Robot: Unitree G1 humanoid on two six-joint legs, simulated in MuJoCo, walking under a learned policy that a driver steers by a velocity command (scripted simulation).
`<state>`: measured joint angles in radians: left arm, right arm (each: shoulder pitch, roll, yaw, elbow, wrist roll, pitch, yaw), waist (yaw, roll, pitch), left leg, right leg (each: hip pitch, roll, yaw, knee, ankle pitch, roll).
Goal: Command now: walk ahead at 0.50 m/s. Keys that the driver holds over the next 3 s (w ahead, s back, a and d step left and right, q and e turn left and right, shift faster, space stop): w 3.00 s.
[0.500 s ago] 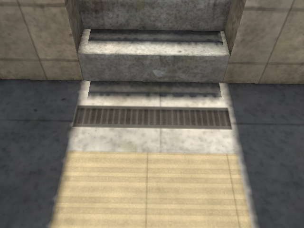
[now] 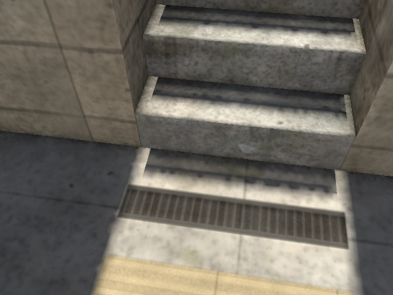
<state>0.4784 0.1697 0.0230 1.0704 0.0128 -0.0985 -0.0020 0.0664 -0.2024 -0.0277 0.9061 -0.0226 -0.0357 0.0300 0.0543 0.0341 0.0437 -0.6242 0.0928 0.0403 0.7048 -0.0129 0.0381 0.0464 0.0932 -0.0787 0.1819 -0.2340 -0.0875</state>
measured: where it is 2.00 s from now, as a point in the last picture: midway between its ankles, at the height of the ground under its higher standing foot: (220, 198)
